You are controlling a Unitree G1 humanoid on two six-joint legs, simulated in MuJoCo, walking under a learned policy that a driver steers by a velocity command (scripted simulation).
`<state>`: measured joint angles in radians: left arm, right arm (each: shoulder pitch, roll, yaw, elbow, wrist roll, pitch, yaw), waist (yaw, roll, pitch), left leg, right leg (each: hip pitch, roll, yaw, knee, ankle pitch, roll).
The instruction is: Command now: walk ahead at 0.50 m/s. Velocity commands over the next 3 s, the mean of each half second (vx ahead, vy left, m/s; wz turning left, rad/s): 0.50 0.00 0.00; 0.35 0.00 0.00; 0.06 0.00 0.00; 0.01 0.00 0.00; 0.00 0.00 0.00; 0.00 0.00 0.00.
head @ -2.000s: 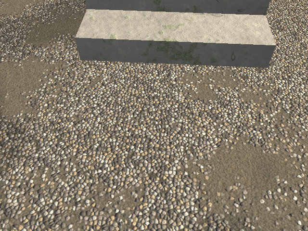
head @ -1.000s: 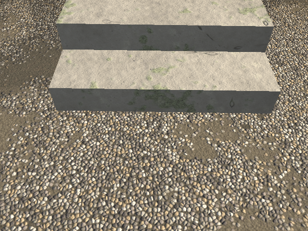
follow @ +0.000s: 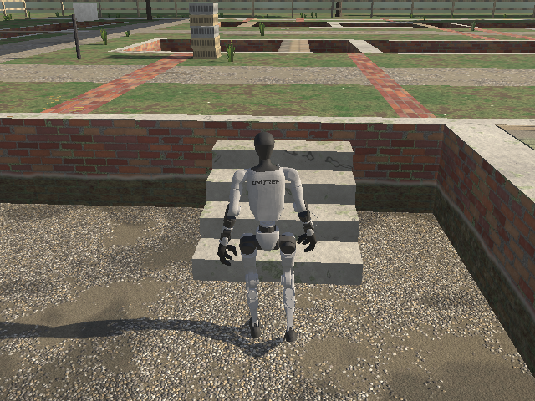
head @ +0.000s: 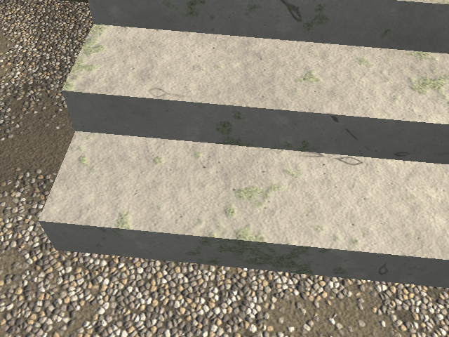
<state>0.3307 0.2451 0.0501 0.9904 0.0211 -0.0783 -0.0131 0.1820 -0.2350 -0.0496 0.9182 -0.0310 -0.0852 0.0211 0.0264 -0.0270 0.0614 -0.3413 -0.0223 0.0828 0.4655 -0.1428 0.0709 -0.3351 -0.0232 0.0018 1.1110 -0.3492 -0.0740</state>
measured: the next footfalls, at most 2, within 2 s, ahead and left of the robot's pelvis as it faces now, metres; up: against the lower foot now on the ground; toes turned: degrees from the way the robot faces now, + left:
right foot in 0.42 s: +0.36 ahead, -0.12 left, +0.00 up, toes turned -4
left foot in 0.88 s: +0.50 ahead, +0.05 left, +0.00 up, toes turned +3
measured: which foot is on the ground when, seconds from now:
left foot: down 0.00-0.44, up 0.46-0.86, down 0.88-1.00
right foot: up 0.00-0.40, down 0.42-0.88, up 0.90-1.00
